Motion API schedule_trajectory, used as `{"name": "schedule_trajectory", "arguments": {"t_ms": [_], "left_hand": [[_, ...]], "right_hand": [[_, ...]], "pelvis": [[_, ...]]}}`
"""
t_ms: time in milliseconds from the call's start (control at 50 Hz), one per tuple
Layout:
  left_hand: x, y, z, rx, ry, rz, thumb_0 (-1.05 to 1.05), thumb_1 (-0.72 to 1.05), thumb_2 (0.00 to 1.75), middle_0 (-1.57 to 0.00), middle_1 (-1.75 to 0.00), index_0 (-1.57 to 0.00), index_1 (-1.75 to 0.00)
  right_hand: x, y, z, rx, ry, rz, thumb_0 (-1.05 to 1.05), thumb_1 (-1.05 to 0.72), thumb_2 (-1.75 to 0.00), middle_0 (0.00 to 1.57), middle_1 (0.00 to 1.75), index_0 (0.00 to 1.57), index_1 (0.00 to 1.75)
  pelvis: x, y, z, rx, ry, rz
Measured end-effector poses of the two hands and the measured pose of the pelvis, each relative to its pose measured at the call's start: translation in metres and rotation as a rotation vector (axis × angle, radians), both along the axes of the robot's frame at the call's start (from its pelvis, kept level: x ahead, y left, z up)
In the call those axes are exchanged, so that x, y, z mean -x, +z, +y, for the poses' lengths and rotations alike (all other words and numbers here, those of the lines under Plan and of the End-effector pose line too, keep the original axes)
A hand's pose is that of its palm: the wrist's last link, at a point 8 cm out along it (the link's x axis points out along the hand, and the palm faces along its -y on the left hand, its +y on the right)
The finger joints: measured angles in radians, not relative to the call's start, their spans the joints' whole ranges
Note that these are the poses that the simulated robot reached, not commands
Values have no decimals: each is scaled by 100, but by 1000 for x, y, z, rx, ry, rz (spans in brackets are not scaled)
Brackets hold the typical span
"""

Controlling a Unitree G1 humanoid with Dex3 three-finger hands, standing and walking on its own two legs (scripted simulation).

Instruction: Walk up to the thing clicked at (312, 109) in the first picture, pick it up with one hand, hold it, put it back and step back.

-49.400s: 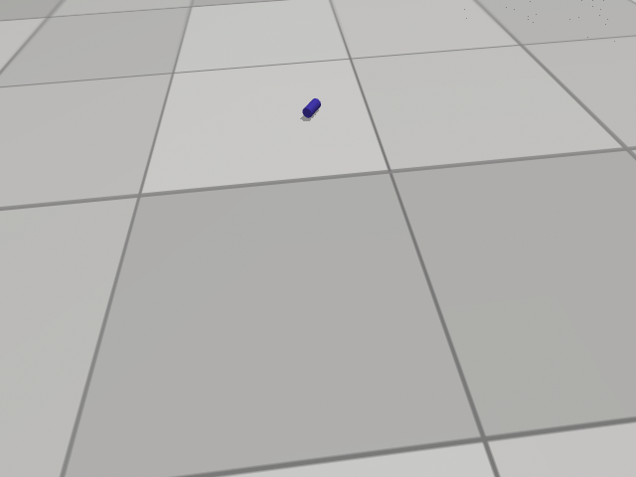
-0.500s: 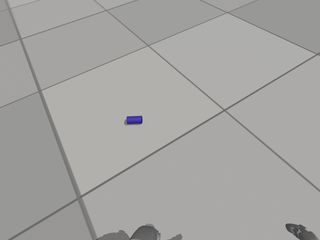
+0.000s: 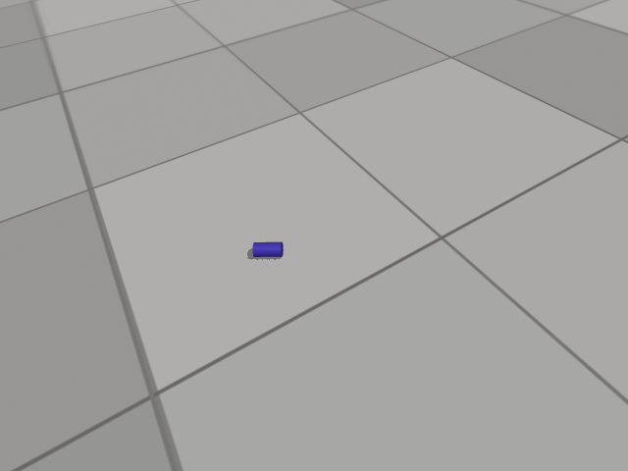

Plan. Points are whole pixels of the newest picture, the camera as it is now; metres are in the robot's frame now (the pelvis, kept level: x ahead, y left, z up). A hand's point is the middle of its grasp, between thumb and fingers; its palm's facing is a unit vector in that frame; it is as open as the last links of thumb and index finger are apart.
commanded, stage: step back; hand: left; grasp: from above
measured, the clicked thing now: (268, 249) +1.08 +0.23 -0.73
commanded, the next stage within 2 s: stand in 0.52 s
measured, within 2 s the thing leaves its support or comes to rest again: neither
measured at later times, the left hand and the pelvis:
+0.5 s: hand out of the picture +0.12 +0.29 -0.15, palm faces +0.02 -0.94 -0.35, open 7.4 cm; pelvis +0.04 +0.03 +0.01, yaw +1 degrees
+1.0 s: hand out of the picture +0.12 +0.29 -0.14, palm faces -0.03 -0.94 -0.33, open 7.4 cm; pelvis +0.04 +0.04 +0.02, yaw +0 degrees
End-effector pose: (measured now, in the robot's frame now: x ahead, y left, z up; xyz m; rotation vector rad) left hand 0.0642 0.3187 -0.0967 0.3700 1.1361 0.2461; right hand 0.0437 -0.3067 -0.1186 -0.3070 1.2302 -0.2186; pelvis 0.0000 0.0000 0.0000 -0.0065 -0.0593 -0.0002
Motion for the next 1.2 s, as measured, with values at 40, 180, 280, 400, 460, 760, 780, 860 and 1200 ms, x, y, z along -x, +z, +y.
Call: {"name": "schedule_trajectory", "arguments": {"t_ms": [40,180,280,400,460,760,780,860,1200], "left_hand": [[0,3,-6,8,13,-12,1,90,90,-20,-30,-20,-30],[-3,6,-8,19,40,12,1,90,90,-21,-30,-21,-30],[-14,-8,8,28,52,37,1,90,90,-21,-30,-21,-30],[-32,-16,17,51,44,47,1,90,90,-20,-30,-20,-30],[-40,-15,17,62,32,38,1,90,90,-20,-30,-20,-30],[-52,-4,13,89,5,67,0,90,90,-20,-30,-20,-30],[-52,-4,13,89,5,69,0,90,90,-20,-30,-20,-30],[-51,-3,13,88,2,78,0,90,90,-20,-30,-20,-30],[-47,-2,11,81,-11,105,0,90,90,-20,-30,-20,-30]], "right_hand": [[-8,1,-3,4,11,6,1,-90,-90,21,30,21,30],[-38,5,-2,12,55,12,1,-90,-90,21,30,20,30],[-57,2,13,28,64,10,1,-90,-90,20,30,20,30],[-80,7,39,5,64,-29,1,-90,-90,21,30,20,30],[-93,11,49,-9,68,-52,1,-90,-90,21,30,21,30],[-107,26,57,-25,60,-82,0,-90,-90,21,30,21,30],[-104,26,55,-23,55,-77,1,-90,-90,21,30,21,30],[-92,26,50,-14,36,-49,1,-90,-90,21,30,21,30],[-56,20,44,-15,-2,35,1,-90,-90,21,30,20,30]], "pelvis": [[-4,3,-1,-8,4,-1],[-19,8,5,-12,23,7],[-28,1,18,-12,36,9],[-33,2,27,1,12,12],[-36,5,29,7,10,15],[-43,21,37,-3,3,15],[-43,21,37,-4,2,14],[-43,23,37,-4,1,14],[-41,23,35,-6,1,28]]}}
